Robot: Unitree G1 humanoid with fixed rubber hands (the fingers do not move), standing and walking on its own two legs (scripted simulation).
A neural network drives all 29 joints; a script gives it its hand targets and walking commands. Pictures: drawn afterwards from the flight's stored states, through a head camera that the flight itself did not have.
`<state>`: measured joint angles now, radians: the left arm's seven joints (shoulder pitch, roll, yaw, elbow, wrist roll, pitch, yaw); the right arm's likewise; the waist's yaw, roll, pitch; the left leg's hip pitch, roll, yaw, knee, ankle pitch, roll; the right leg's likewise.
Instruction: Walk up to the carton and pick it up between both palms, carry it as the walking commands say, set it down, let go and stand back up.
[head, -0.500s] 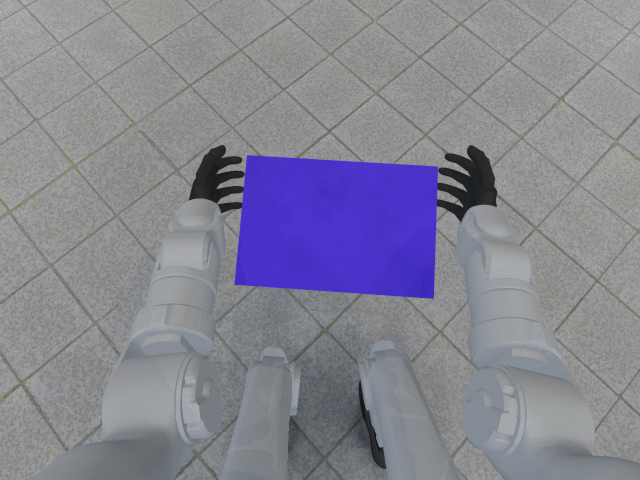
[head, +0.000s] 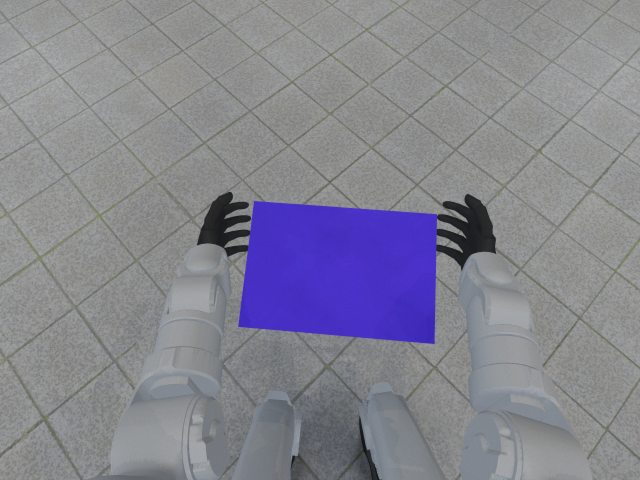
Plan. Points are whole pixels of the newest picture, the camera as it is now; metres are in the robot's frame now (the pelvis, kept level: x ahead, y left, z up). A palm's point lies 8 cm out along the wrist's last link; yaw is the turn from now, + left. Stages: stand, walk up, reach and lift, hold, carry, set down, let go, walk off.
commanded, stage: reach and lift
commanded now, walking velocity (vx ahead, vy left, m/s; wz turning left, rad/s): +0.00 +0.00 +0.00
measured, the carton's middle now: (338, 275) +0.40 -0.02 -0.14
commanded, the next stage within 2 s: none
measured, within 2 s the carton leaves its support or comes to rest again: neither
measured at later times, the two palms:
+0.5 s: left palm (197, 238) +0.39 +0.15 +0.03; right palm (510, 249) +0.36 -0.20 +0.04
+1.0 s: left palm (175, 222) +0.38 +0.15 +0.10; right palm (554, 240) +0.34 -0.20 +0.11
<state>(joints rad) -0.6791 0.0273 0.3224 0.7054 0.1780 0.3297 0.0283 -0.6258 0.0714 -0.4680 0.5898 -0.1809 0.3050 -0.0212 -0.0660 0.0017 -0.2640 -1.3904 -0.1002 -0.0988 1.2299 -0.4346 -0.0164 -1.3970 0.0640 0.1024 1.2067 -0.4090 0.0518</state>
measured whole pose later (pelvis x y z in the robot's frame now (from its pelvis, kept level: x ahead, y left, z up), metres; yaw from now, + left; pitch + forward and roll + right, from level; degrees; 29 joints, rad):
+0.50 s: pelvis +0.03 +0.00 +0.07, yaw +0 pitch +26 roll +0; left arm -0.51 -0.03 0.35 0.62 0.23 0.34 -0.02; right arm -0.45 0.13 -0.45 0.49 -0.25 0.34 0.02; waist -0.07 0.00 -0.22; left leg -0.98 -0.08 -0.11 0.86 -0.33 -0.01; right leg -1.00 0.05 0.12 0.86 -0.31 0.04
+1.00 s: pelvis +0.04 -0.01 +0.12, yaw +0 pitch +12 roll +0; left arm -0.42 -0.04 0.32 0.56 0.27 0.43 -0.06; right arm -0.35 0.15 -0.41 0.42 -0.27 0.43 0.02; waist -0.07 0.00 -0.11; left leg -0.53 -0.06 -0.12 0.56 -0.23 0.00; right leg -0.55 0.03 0.11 0.55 -0.21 0.03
